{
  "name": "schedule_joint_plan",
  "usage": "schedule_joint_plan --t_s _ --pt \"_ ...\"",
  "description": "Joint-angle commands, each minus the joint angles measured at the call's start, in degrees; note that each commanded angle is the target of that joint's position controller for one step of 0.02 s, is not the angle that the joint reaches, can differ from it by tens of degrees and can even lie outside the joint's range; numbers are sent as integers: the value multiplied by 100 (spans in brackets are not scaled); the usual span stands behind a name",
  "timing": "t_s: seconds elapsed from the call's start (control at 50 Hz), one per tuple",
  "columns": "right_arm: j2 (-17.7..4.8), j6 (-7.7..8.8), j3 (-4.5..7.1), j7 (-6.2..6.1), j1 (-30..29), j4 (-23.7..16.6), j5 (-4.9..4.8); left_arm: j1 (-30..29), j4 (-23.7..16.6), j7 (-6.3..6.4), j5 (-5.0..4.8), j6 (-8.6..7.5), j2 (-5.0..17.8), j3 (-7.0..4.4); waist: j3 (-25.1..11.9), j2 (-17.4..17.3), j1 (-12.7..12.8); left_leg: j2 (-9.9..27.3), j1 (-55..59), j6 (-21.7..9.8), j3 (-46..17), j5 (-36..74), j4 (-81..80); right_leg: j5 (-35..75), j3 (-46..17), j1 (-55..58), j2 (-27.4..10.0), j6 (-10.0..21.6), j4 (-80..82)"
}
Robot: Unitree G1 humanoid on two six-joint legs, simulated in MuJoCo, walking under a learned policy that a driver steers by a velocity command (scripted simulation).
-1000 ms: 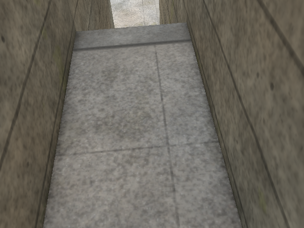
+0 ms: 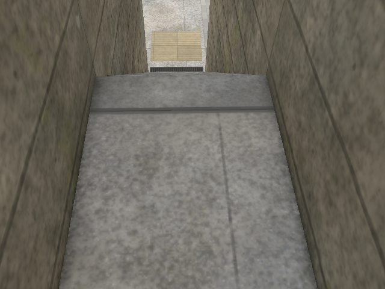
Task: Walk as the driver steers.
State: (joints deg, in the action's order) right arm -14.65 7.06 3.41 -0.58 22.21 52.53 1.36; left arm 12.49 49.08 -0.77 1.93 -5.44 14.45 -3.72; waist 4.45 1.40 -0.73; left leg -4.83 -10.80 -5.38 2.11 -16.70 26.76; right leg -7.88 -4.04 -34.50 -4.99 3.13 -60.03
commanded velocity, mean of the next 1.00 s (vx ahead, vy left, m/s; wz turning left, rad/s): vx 1.00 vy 0.00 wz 0.00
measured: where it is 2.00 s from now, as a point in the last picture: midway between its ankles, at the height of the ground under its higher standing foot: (180, 78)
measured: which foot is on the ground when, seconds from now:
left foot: down 0.00-0.24, up 0.26-0.64, down 0.66-1.00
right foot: up 0.00-0.24, down 0.26-0.68, up 0.70-1.00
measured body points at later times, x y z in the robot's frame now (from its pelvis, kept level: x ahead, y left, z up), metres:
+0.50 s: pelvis +0.52 +0.04 +0.00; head +0.53 +0.05 +0.45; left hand +0.45 +0.32 -0.13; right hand +0.72 -0.20 -0.09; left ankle +0.63 +0.21 -0.68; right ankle +0.42 -0.02 -0.74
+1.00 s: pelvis +1.07 +0.08 -0.01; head +1.10 +0.08 +0.44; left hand +1.35 +0.28 -0.07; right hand +0.93 -0.20 -0.12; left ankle +0.90 +0.18 -0.74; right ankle +1.32 -0.05 -0.69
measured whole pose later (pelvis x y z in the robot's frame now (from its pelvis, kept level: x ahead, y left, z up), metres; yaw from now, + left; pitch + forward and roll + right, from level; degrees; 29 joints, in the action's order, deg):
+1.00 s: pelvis +1.07 +0.08 -0.01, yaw -1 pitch +0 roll +0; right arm -17.6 8.6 3.4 -1.5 35.8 58.0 -1.9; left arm -4.5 40.2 -2.5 1.8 -1.9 15.3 -1.3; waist 2.7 1.6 -5.8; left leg -1.1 8.4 -1.3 2.3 -24.8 16.6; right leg 8.7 -2.6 -40.0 0.3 4.0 -33.4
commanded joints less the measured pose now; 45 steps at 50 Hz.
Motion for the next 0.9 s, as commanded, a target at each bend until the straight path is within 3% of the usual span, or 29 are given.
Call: schedule_joint_plan --t_s 0.02,0.06,0.12,0.18,0.22,0.24,0.26,0.28,0.3,0.32,0.36,0.38,0.4,0.46,0.48,0.52,0.54,0.58,0.62,0.64,0.66,0.68,0.7,0.72,0.74,0.76,0.78,0.84,0.9 --pt "-665 293 162 28 121 -273 -159 -368 -411 -104 -65 122 357 -57 406 -534 -64 1174 267 -182 -1260 457 -2222 852 158 -498 83 -198 1294" --pt "-529 320 102 94 465 -111 -275 -872 -599 -140 -89 119 208 20 518 -589 -142 914 297 -124 -702 1480 -2278 1604 508 -80 388 -148 2347" --pt "-626 346 78 127 743 50 -312 -1403 -831 -213 -45 153 175 107 516 -432 -200 1112 505 -187 -493 2622 -2665 2171 805 528 621 53 2888" --pt "-967 312 85 0 667 207 -271 -1019 -782 -119 103 180 538 109 142 -583 157 1301 1227 13 -196 6766 -1816 1439 1112 1204 1147 361 2779" --pt "-1229 207 111 -164 483 311 -162 -200 -532 -10 146 222 917 24 -301 -908 677 1516 1370 152 -182 8671 -344 469 1125 2069 1397 479 2466" --pt "-1349 139 131 -213 254 304 -88 734 -224 79 122 251 1159 -70 -656 -946 1133 1573 1195 180 -246 8851 945 -47 952 2838 1360 574 2446" --pt "-1420 82 143 -235 -248 235 -91 2049 138 190 133 249 1345 -180 -994 -726 1925 1324 421 205 -89 7866 3137 -440 358 3975 801 940 3099" --pt "-408 66 -94 -160 292 38 -216 2363 198 229 306 222 1832 -312 -1714 938 1330 242 -1859 331 -244 1441 6246 -2543 -2408 5758 -974 1869 3136" --pt "-632 193 -100 -143 309 -88 -220 1787 25 144 97 198 1279 -202 -2001 774 985 -90 -2840 20 -1116 -982 6597 -3526 -4532 5827 -1380 2146 4176" --pt "-783 243 -110 -126 -415 -291 -165 1249 -66 120 -7 168 1027 -181 -1046 108 814 334 -3120 -151 -1256 -325 5999 -2924 -3654 4872 -1067 1897 4480" --pt "-585 160 -179 -9 -726 -308 -70 1041 -40 136 138 36 637 -117 -162 -754 512 622 -3047 -163 -1174 -102 5268 -1894 -2610 3555 -814 1569 4684" --pt "-543 43 -194 27 -857 -408 6 1029 10 149 177 -74 595 -77 18 -789 340 708 -2849 -41 -1180 0 4923 -1529 -2208 3082 -658 1397 4761" --pt "-420 -59 -217 60 -880 -426 70 1110 80 133 115 -188 580 -51 143 -644 176 786 -2737 55 -1150 55 4509 -1345 -1926 2791 -571 1275 4897" --pt "-376 -143 -259 198 -1952 -864 190 1388 176 27 -192 -446 766 -80 736 -41 213 1043 -2587 346 -575 681 2518 -713 -1119 2018 -294 1077 5604" --pt "-354 -128 -290 229 -2470 -1094 193 1525 223 -25 -192 -486 752 -89 765 21 343 1012 -2390 358 -308 1201 1856 -448 -846 1946 -82 1008 5679" --pt "-75 -111 -393 296 -2770 -1193 128 1656 304 -120 -245 -577 911 -157 700 115 521 716 -1376 268 253 2370 736 694 -400 1626 87 916 5895" --pt "-158 -106 -345 289 -2818 -1160 52 1682 291 -124 -347 -538 998 -191 618 237 578 653 -1190 186 392 2558 724 1571 -342 1797 8 855 5954" --pt "-241 -38 -275 180 -2646 -1080 107 1770 348 -82 -386 -463 1056 -139 336 285 550 523 -1129 61 466 2475 612 3630 -100 2728 -113 738 5467" --pt "-630 -149 -128 98 -1645 -712 131 1629 397 -51 -317 -375 1406 -189 -576 648 32 191 56 -97 488 1757 741 5538 76 3222 -214 572 4130" --pt "-855 -192 8 -5 -629 -381 178 1586 414 -31 -246 -288 1485 -230 -943 495 -461 123 994 -149 427 1429 734 5643 41 3034 -191 519 2966" --pt "-1251 -250 216 -131 502 -134 288 1347 408 17 -192 -254 1402 -191 -1182 404 -1143 408 2239 -253 251 616 820 5014 183 2032 -12 471 1185" --pt "-1710 -201 314 -241 1286 -15 438 1250 241 60 -90 -243 446 33 -1581 -902 -1266 1876 3015 -564 -1662 -933 429 665 248 799 680 396 -1726" --pt "-2015 -171 391 -147 1294 -125 377 2180 62 89 -459 -253 106 122 -2753 -2245 -742 3412 4023 -1346 -5253 -1979 -977 -1902 -614 -587 1415 384 -3576" --pt "-1493 -174 352 -93 622 -182 244 1463 -78 139 -282 -285 686 14 -1954 -883 -643 2642 3414 -1051 -4665 -2517 -944 -1065 -781 -1227 849 533 -3382" --pt "-1225 -135 287 -126 243 -257 218 960 -172 127 -275 -312 724 20 -1305 -479 -573 2407 2715 -985 -3736 -1821 -852 -845 -558 -1347 654 559 -3020" --pt "-936 -106 203 -147 136 -271 236 740 -222 125 -181 -267 615 58 -1014 110 -415 2218 2072 -898 -3170 -1254 -937 -808 -537 -1289 452 559 -2705" --pt "-826 -20 129 -178 18 -296 229 408 -337 90 -34 -142 486 112 -735 369 -269 2055 1520 -744 -2785 -836 -1068 -768 -573 -1135 364 505 -2303" --pt "-674 232 24 -150 146 -110 -24 -201 -714 -8 43 225 189 172 34 -109 178 1715 67 -527 -1756 270 -1542 -697 -586 -624 293 132 -600" --pt "-803 319 53 -85 244 -65 -229 -1143 -1039 -142 60 357 167 226 255 -615 132 1194 -587 -326 -484 1870 -1812 789 127 267 494 -58 1453"
Velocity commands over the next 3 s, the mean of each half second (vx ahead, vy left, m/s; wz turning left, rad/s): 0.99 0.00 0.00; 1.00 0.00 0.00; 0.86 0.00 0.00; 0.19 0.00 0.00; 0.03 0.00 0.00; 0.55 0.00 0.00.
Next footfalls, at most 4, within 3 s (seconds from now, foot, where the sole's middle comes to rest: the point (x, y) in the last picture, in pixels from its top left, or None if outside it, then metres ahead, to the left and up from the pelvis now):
0.26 right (200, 283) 0.46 -0.02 -0.77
0.66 left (148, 164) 0.94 0.18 -0.77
1.06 right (194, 90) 1.37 -0.02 -0.77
1.52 left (163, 83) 1.63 0.15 -0.98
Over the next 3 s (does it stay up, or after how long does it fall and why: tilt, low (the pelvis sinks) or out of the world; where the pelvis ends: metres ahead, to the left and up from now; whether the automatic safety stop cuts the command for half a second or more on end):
stays up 2.01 0.02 -0.66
